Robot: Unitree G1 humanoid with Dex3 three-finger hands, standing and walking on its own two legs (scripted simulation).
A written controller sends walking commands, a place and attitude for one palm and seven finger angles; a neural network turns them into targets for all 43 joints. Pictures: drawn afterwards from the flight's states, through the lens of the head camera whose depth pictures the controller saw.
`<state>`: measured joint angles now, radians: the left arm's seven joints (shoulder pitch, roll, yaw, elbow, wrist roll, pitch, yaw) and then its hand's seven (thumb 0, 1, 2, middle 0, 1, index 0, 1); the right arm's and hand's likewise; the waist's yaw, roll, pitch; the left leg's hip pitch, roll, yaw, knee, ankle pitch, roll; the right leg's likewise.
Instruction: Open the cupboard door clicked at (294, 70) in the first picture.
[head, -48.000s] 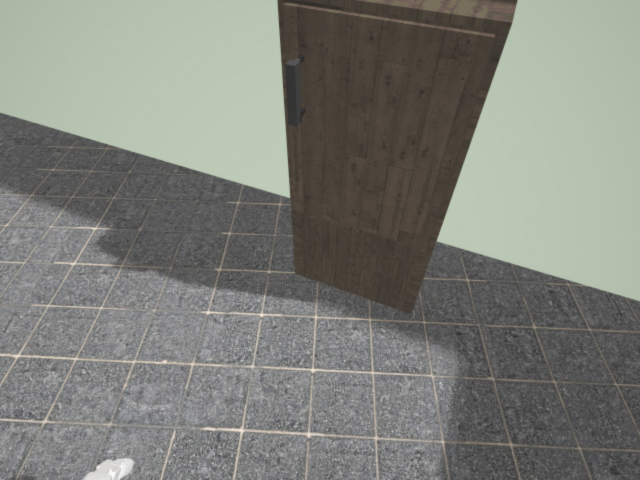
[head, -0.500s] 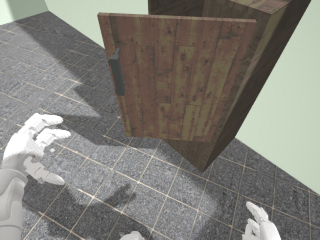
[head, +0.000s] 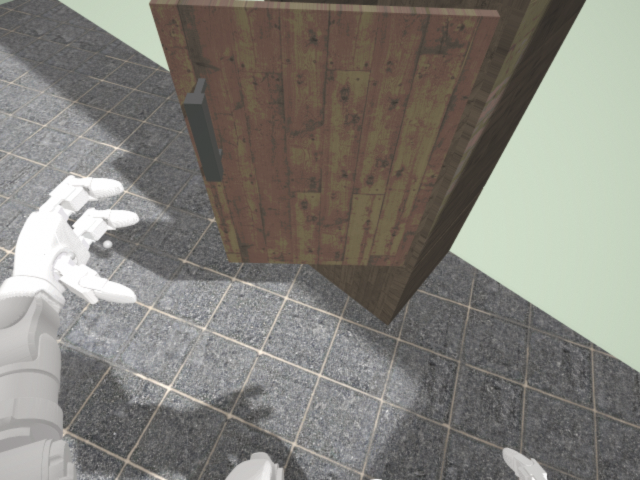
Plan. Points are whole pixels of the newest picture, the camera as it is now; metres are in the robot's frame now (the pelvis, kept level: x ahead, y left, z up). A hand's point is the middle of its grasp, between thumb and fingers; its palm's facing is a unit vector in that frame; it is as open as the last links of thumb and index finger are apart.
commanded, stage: move the hooked fingers beside the handle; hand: left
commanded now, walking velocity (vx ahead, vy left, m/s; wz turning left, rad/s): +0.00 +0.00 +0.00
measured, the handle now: (208, 132) +0.59 +0.19 +0.08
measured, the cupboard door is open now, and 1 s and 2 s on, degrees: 41 41 40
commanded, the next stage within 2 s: slide the fingers in behind the handle in 1.84 s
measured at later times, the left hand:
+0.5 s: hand (131, 202) +0.43 +0.26 +0.08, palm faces +0.01 -1.00 +0.00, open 14.0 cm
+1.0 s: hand (165, 152) +0.53 +0.23 +0.08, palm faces +0.02 -1.00 -0.03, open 14.0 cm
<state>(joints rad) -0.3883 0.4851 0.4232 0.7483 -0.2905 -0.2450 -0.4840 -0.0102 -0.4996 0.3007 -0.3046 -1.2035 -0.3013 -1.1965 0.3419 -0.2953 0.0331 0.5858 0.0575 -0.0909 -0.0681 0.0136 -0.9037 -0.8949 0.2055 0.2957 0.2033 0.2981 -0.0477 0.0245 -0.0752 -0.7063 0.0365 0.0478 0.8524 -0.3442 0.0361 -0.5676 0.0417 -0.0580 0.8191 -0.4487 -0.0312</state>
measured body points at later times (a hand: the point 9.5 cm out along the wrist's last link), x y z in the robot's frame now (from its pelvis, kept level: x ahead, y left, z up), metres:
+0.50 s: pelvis +0.00 +0.01 -0.01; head +0.08 +0.02 +0.43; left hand +0.43 +0.31 +0.09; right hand +0.06 -0.26 -0.11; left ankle +0.04 +0.10 -0.70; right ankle -0.03 -0.10 -0.70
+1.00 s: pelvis +0.00 +0.00 -0.02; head +0.13 +0.02 +0.40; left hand +0.52 +0.29 +0.09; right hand -0.03 -0.27 -0.12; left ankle +0.04 +0.10 -0.70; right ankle -0.03 -0.10 -0.70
